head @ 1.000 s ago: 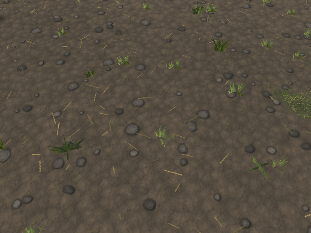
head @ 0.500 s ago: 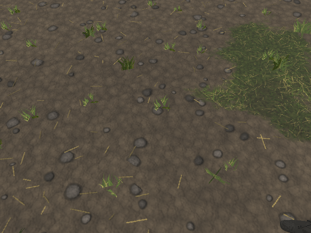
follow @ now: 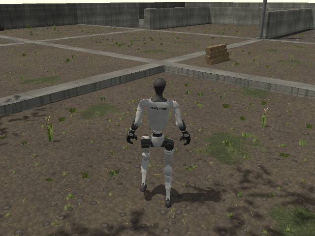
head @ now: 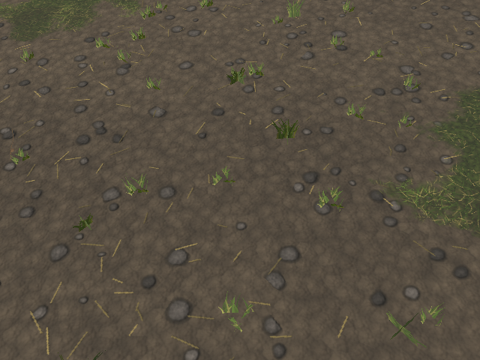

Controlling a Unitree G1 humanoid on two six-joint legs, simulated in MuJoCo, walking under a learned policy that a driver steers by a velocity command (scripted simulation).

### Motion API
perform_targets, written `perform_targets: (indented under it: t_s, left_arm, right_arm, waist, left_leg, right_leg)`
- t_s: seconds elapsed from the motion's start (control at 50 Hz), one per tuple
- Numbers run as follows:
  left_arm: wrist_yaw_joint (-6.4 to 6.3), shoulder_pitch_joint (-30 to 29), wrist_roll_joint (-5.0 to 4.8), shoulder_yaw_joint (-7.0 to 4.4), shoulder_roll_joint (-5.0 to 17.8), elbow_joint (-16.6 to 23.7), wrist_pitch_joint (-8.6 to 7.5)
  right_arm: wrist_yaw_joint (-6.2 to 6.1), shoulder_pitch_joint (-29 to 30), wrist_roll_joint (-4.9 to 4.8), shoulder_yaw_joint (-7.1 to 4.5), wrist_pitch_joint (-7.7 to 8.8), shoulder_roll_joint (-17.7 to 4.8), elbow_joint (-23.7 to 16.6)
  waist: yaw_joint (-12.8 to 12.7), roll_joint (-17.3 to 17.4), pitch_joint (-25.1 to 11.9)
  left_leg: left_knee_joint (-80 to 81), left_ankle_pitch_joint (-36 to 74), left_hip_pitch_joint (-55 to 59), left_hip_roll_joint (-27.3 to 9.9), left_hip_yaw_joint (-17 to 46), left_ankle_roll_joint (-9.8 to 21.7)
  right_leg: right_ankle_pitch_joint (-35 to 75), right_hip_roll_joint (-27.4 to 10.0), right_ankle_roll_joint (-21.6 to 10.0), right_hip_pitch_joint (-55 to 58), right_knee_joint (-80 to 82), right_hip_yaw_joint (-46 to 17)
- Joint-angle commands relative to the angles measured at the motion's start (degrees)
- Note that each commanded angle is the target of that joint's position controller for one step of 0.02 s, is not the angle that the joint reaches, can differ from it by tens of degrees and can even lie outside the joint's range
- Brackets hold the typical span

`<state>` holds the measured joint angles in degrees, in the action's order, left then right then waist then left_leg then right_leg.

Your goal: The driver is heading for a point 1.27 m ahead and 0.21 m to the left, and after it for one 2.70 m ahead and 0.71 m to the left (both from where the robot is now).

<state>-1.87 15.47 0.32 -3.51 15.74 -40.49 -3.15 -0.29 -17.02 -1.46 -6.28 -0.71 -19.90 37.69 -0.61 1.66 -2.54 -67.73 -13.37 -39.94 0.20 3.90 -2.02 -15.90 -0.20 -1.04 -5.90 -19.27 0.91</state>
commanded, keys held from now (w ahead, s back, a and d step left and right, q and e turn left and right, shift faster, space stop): w+q+shift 0.42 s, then w+e+shift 0.58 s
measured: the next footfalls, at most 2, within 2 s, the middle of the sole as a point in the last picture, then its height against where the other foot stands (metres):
left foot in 0.34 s outside the picture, level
right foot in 0.82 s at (145, 293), level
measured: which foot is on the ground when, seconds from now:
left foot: up 0.00-0.32, down 0.34-0.82, up 0.84-1.00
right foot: down 0.00-0.32, up 0.34-0.80, down 0.82-1.00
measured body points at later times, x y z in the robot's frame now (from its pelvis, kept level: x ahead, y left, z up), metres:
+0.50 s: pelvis +0.27 +0.19 -0.03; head +0.29 +0.20 +0.42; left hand +0.23 +0.46 -0.14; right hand +0.49 -0.02 -0.14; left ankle +0.25 +0.22 -0.75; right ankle +0.27 +0.00 -0.64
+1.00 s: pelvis +0.71 +0.38 -0.02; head +0.71 +0.39 +0.43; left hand +0.59 +0.64 -0.15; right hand +0.97 +0.22 -0.08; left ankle +0.69 +0.55 -0.65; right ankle +0.71 +0.36 -0.75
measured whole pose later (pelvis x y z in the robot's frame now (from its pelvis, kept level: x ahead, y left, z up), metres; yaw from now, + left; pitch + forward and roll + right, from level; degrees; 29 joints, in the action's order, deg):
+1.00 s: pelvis +0.71 +0.38 -0.02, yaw +11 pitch -1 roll -2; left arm 0.8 29.4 0.8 -3.4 17.4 -52.3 -2.1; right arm 0.6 -4.4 4.4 3.0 4.7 -12.8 35.4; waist -3.7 0.4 1.2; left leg -71.5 -17.3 -34.9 -4.0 7.5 -1.3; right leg -13.7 13.0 -10.9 -11.6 -26.4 -1.7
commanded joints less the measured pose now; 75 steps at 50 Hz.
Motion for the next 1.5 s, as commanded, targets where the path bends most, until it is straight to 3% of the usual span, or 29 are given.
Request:
perform_targets:
  t_s: [0.02, 0.04, 0.06, 0.24, 0.32, 0.34, 0.36, 0.38, 0.42, 0.48, 0.58, 0.72, 0.78, 0.8, 0.82, 0.84, 0.86, 0.9, 0.92, 0.98, 1.14, 1.18, 1.22, 1.24, 1.26, 1.28, 1.32, 1.4, 1.5]
  left_arm:
    - [0.30, 1.9, 0.76, -1.40, 6.9, 2.3, -2.19]
    - [0.52, 2.9, 1.00, -1.46, 7.3, 1.7, -2.32]
    - [1.49, 6.7, 3.16, -1.50, 8.7, 0.2, -1.98]
    - [0.90, 11.0, 2.56, -2.10, 9.4, -4.5, -2.53]
    - [0.90, 10.3, 1.85, -2.62, 14.6, -5.7, -0.77]
    - [1.15, 8.5, 1.57, -2.46, 15.0, -4.2, -0.92]
    - [2.93, 10.3, 1.68, 0.01, 4.9, 0.7, -1.60]
    - [3.61, 1.0, 2.08, -0.30, 7.9, 4.8, -3.16]
    - [3.17, -4.6, 1.56, 0.44, 7.5, 6.7, -4.31]
    - [3.31, 5.8, 3.01, 1.42, 5.9, 1.7, -1.62]
    - [4.17, -6.0, 0.92, 1.94, 4.3, 3.9, 0.85]
    - [5.81, -8.9, -0.35, 2.40, 3.8, 2.1, -0.32]
    - [5.06, 8.5, -0.07, 0.28, 9.5, -3.7, 0.81]
    - [4.55, 21.4, -0.24, -1.07, 11.8, -7.5, 1.18]
    - [3.62, 30.8, -0.46, -2.69, 13.9, -10.2, 1.52]
    - [3.17, 24.7, -0.15, -2.62, 13.9, -11.1, 2.29]
    - [2.99, 16.5, 0.62, -2.75, 15.2, -7.6, 1.96]
    - [2.50, 10.6, 0.56, -1.84, 8.4, -5.7, 1.80]
    - [2.48, 9.5, 0.51, -1.58, 8.2, -6.0, 1.14]
    - [2.47, 7.4, 0.45, -1.39, 9.6, -5.7, -1.31]
    - [3.03, 11.6, -0.73, -3.73, 12.2, -5.9, -1.62]
    - [2.44, 10.7, -0.23, -4.20, 13.9, -5.6, -1.48]
    - [2.75, 5.3, 0.29, -4.30, 14.8, -4.2, -2.19]
    - [2.34, 3.1, 0.82, -1.81, 5.5, -1.8, -2.99]
    - [2.71, 11.3, -2.77, 0.08, 1.5, 2.6, -2.76]
    - [1.98, 5.7, -0.66, -0.23, 7.1, -0.3, -1.24]
    - [3.43, -2.2, 0.89, -0.86, 8.3, 0.3, -0.17]
    - [5.78, -7.7, 1.67, 0.79, 2.8, 4.5, 2.53]
    - [7.34, -17.1, 1.45, 2.28, 3.6, 10.0, 2.98]
  right_arm:
    - [0.92, 7.0, -0.33, 0.19, 1.84, -2.0, -6.5]
    - [1.10, 7.7, -0.50, 0.32, 1.92, -1.9, -6.9]
    - [3.59, 11.1, 5.87, 0.20, -0.40, -2.4, -6.9]
    - [7.49, 22.9, 3.77, 2.27, -0.85, -0.4, -10.2]
    - [4.85, 4.4, 2.98, 1.11, 0.06, -3.2, -5.7]
    - [3.92, -10.1, 3.42, -0.98, 0.55, -7.1, -1.0]
    - [2.98, -7.2, 3.25, -2.95, 0.19, -15.9, -0.6]
    - [2.23, -10.8, 1.89, -3.60, -0.11, -17.8, -2.5]
    - [1.19, -9.6, 2.98, -2.68, 0.25, -14.6, 0.7]
    - [0.68, -0.1, 3.12, 1.05, 2.56, -5.1, -0.5]
    - [2.22, -5.4, 2.16, 1.97, 6.31, -4.1, 3.7]
    - [0.29, -6.5, 2.29, 2.99, 8.70, -5.2, 7.0]
    - [-2.40, -2.8, 4.82, 1.62, 6.34, -9.1, 6.4]
    - [-2.83, 2.1, 5.37, 1.07, 5.32, -10.5, 5.2]
    - [-2.55, 7.9, 4.62, 0.94, 4.86, -9.8, 4.4]
    - [-1.12, 7.7, 4.94, 4.31, 6.49, 2.8, 0.3]
    - [-0.33, 0.7, 2.67, 5.80, 7.44, 3.1, -3.3]
    - [0.77, 5.6, 4.44, 5.88, 8.90, -2.9, -2.9]
    - [0.70, 7.4, 5.59, 6.25, 8.22, -2.3, -3.5]
    - [0.86, 8.8, 6.39, 7.52, 4.38, -0.8, -4.7]
    - [1.24, 22.7, 2.97, 7.86, 5.18, -0.3, -9.6]
    - [0.40, 16.8, 3.10, 6.35, 5.75, -3.5, -7.8]
    - [-1.28, -4.7, 3.45, 3.49, 6.55, -8.9, -2.9]
    - [-2.39, -18.3, 5.00, 1.95, 6.64, -13.0, -0.4]
    - [-1.77, -10.4, 5.97, 0.64, 5.99, -18.2, -1.2]
    - [-1.35, -3.2, 5.52, 1.24, 5.43, -10.3, -2.9]
    - [-0.80, -0.8, 5.22, 2.92, 5.20, -3.4, -1.1]
    - [0.20, -7.4, 3.01, 4.08, 6.81, 1.1, 6.3]
    - [0.29, -3.9, 3.12, 3.63, 8.25, -1.5, 7.8]
  waist:
    - [-3.0, -8.0, 6.4]
    - [-3.3, -7.9, 7.3]
    - [-3.6, -3.2, 8.9]
    - [-5.3, -8.1, 14.5]
    - [6.4, -9.8, -1.1]
    - [13.6, -6.3, -9.2]
    - [6.8, 11.9, -12.0]
    - [10.6, 7.6, -19.9]
    - [7.9, 1.2, -4.6]
    - [-1.2, -0.9, 1.0]
    - [1.1, 0.1, 11.2]
    - [0.1, 1.0, 7.2]
    - [-9.6, 4.8, -3.2]
    - [-16.4, 4.8, -6.1]
    - [-22.7, -2.1, -5.4]
    - [-10.8, -20.1, -1.8]
    - [-4.5, -17.9, -12.6]
    - [-1.5, 3.5, 0.1]
    - [0.5, 5.8, 4.5]
    - [3.7, 4.0, 10.2]
    - [-5.6, -4.7, 6.0]
    - [-2.7, -5.1, 1.1]
    - [9.6, -3.8, -10.8]
    - [13.0, 7.5, -18.7]
    - [3.7, 28.5, -25.0]
    - [4.8, 12.8, -14.1]
    - [5.0, 0.4, -2.8]
    - [2.2, 4.0, 2.4]
    - [-0.7, 1.9, 8.8]
  left_leg:
    - [-6.8, 5.3, -19.6, -4.9, 0.9, -1.2]
    - [-6.3, 6.7, -20.2, -5.4, 1.2, -1.5]
    - [-5.2, 4.9, -16.2, -3.2, -1.5, -0.6]
    - [16.6, 0.9, -13.0, -6.5, -9.6, 7.3]
    - [23.3, -10.5, 23.3, 7.2, -17.4, 14.2]
    - [28.6, -8.3, 45.5, 7.4, -10.7, 15.7]
    - [38.8, -29.0, 63.2, -9.6, 20.5, 20.4]
    - [50.6, -34.2, 64.7, -15.1, 45.3, 23.2]
    - [51.6, -16.3, 53.5, -13.6, 34.5, 20.7]
    - [53.9, -6.2, 31.2, -8.6, 18.1, 17.7]
    - [62.7, 16.1, 28.6, -4.2, 3.8, 12.4]
    - [63.0, 64.0, 41.7, -6.4, -11.1, 3.6]
    - [38.3, 91.5, 48.5, -9.2, -12.3, 1.0]
    - [19.7, 90.3, 44.1, -9.0, -12.3, 0.6]
    - [-11.4, 58.1, 33.0, -0.9, -14.6, 1.0]
    - [-33.5, -15.6, 0.6, 9.1, -7.6, -0.2]
    - [-36.6, -15.7, -9.6, 6.9, 3.7, 0.1]
    - [-20.4, -4.5, -6.3, 0.0, 5.0, 3.4]
    - [-15.8, -5.3, -3.2, -1.7, 4.1, 2.8]
    - [-0.4, -4.3, 5.3, -5.6, 0.3, -0.2]
    - [36.8, 19.1, 16.9, -1.7, -3.6, -0.4]
    - [39.8, 11.8, 24.4, 0.9, -3.1, 0.5]
    - [36.3, 0.9, 48.8, -3.6, 0.1, 2.5]
    - [37.1, -20.0, 62.0, -18.9, 15.3, 2.7]
    - [53.1, -33.2, 67.4, -31.2, 52.5, 9.6]
    - [54.6, -41.5, 58.8, -26.8, 46.4, 10.2]
    - [52.5, -15.7, 45.9, -20.6, 22.8, 8.2]
    - [53.4, 11.9, 40.7, -16.1, 2.9, 4.7]
    - [60.2, 24.8, 34.1, -13.0, -13.2, 3.4]
  right_leg:
    - [-9.0, -14.8, -6.3, 7.9, 10.7, -10.0]
    - [-8.2, -15.0, -6.4, 7.7, 11.0, -8.6]
    - [-10.4, -14.4, -5.6, 2.2, 13.2, -6.0]
    - [3.6, -18.4, -4.2, 13.2, 14.9, 9.1]
    - [68.1, -18.2, -3.3, 8.7, -18.6, 15.8]
    - [58.1, -16.7, -1.5, -4.8, -38.0, 15.5]
    - [-4.4, -6.8, 2.1, -33.2, -58.0, 13.2]
    - [-10.3, -0.6, 3.0, -39.3, -67.7, -0.5]
    - [-1.5, -5.7, 1.1, -45.4, -65.2, -3.7]
    - [-0.1, -10.4, 0.8, -31.4, -54.8, -3.4]
    - [11.2, -9.6, -0.5, -38.2, -40.3, 1.7]
    - [28.2, 1.5, -6.4, -24.1, -19.2, 8.3]
    - [17.7, 9.2, -8.1, -7.7, -20.0, 10.8]
    - [15.0, 7.5, -10.5, 2.2, -17.6, 7.1]
    - [13.1, 3.9, -15.0, 11.4, -10.9, 1.1]
    - [23.2, -3.7, -19.3, 24.5, -21.2, -15.1]
    - [-1.0, -12.9, -28.8, 29.4, -5.5, -42.9]
    - [-18.6, -12.8, -22.7, 8.9, 8.1, -44.8]
    - [-13.4, -10.2, -20.8, -0.5, 8.7, -40.0]
    - [-6.4, -2.9, -19.2, -19.6, 11.9, -28.1]
    - [23.0, -0.1, -11.6, -6.7, 6.3, -23.1]
    - [36.1, -0.6, -9.2, -0.8, -3.7, -23.7]
    - [34.8, 2.6, -6.9, -9.0, -29.7, -20.9]
    - [-0.9, 5.4, -7.6, -19.5, -50.0, -15.9]
    - [-13.9, 8.4, -5.9, -35.7, -63.2, -9.8]
    - [-6.4, 2.3, -6.4, -41.5, -65.6, -7.9]
    - [0.4, -1.7, -5.3, -39.7, -59.4, -5.7]
    - [1.3, -5.1, -5.1, -41.8, -57.3, -4.4]
    - [13.7, -4.4, -5.5, -38.5, -41.0, 1.6]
